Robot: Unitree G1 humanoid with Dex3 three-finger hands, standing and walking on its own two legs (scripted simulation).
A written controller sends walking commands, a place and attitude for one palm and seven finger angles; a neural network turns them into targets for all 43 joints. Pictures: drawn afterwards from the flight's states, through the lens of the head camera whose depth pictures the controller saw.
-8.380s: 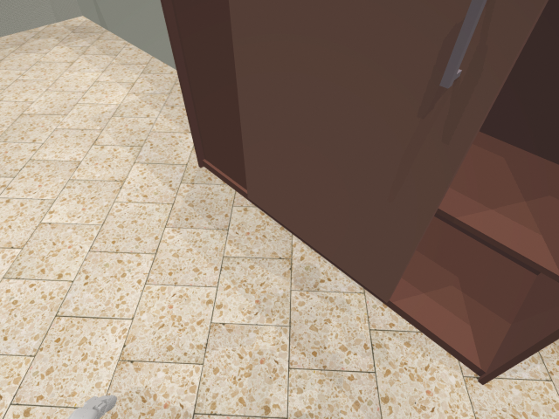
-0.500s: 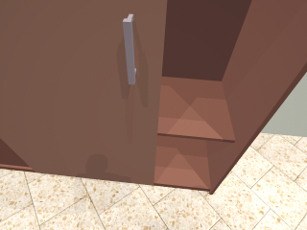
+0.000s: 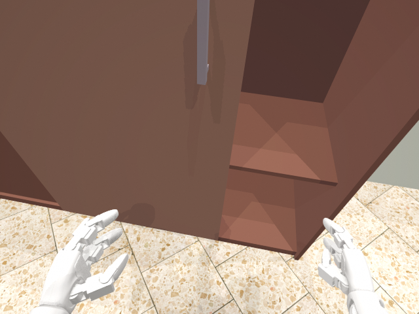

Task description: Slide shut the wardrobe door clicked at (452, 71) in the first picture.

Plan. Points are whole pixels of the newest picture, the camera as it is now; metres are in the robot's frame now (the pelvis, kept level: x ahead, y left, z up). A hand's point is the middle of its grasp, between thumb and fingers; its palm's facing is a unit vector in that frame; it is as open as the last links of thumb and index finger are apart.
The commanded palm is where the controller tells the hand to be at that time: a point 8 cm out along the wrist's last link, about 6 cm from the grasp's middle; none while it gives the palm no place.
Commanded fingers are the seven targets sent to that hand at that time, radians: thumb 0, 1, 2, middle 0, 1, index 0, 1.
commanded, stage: raise the hand with hooked fingers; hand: left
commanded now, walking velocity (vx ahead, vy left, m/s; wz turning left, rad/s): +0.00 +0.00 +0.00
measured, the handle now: (204, 36) +0.54 +0.08 +0.27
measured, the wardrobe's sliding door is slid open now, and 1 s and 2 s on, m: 0.37 0.37 0.37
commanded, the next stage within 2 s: move the hooked fingers beside the handle in 1.60 s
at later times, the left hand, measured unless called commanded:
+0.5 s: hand (63, 189) +0.24 +0.25 +0.16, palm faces +0.04 -1.00 -0.08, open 12.1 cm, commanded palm +0.21 +0.29 +0.18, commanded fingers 0.00 -0.29 0.39 -0.28 -1.07 -0.28 -1.07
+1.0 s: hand (13, 120) +0.27 +0.28 +0.26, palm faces +0.01 -0.98 -0.17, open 13.9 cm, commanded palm +0.24 +0.33 +0.28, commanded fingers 0.00 -0.50 0.30 -0.30 -1.20 -0.30 -1.20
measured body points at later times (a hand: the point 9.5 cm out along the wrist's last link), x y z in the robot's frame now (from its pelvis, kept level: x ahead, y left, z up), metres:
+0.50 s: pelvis +0.01 +0.01 +0.03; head +0.00 +0.00 +0.47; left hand +0.24 +0.30 +0.17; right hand +0.17 -0.24 -0.05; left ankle -0.01 +0.10 -0.70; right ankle +0.03 -0.08 -0.70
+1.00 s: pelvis +0.02 +0.02 +0.04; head -0.01 -0.01 +0.49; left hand +0.27 +0.34 +0.27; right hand +0.23 -0.18 -0.03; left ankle -0.01 +0.10 -0.70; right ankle +0.03 -0.08 -0.70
